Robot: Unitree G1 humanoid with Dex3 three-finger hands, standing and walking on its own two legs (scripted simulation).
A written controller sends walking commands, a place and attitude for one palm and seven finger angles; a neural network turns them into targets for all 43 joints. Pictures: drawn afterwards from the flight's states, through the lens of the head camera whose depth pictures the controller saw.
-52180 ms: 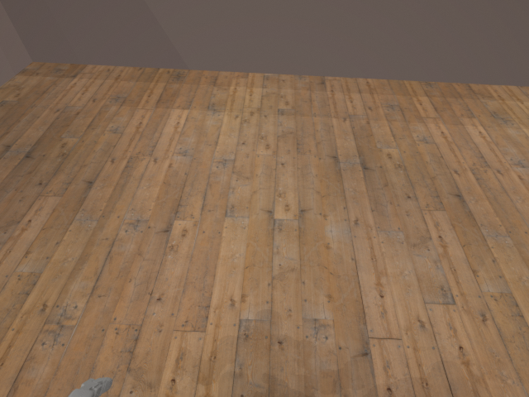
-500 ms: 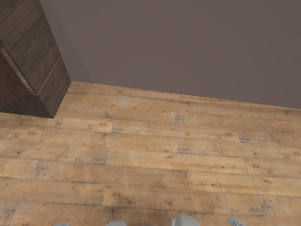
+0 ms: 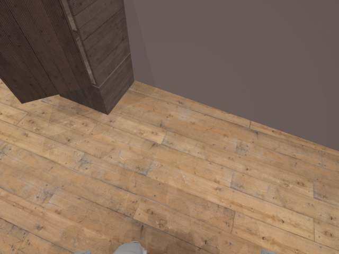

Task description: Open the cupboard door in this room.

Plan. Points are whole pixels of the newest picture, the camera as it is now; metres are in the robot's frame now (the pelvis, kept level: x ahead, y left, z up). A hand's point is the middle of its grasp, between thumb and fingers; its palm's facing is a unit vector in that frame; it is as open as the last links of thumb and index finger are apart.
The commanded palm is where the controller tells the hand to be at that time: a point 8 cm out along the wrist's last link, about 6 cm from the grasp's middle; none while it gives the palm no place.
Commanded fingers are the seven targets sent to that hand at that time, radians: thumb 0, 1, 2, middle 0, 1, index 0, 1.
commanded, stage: turn to face it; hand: left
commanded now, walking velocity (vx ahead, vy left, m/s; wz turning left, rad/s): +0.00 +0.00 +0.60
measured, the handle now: out of the picture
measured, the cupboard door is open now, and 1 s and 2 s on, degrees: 47 47 47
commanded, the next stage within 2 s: take the last steps up to it in 0.72 s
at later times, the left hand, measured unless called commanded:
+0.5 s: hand out of the picture +0.09 +0.21 -0.15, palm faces +0.26 -0.92 -0.29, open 7.3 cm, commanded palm none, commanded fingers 0.00 0.90 0.90 -0.20 -0.30 -0.20 -0.30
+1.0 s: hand out of the picture -0.01 +0.20 -0.17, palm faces +0.49 -0.85 -0.20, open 7.3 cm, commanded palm none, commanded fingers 0.00 0.90 0.90 -0.20 -0.30 -0.20 -0.30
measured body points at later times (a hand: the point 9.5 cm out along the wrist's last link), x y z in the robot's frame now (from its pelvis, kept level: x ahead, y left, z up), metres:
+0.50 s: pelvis +0.03 -0.03 +0.00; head +0.08 -0.03 +0.44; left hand +0.07 +0.26 -0.12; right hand +0.16 -0.26 -0.15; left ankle +0.00 +0.10 -0.71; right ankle +0.04 -0.15 -0.73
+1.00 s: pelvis +0.04 +0.00 +0.01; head +0.07 +0.03 +0.45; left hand -0.04 +0.24 -0.15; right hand +0.24 -0.17 -0.13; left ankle +0.01 +0.09 -0.73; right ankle +0.08 -0.15 -0.68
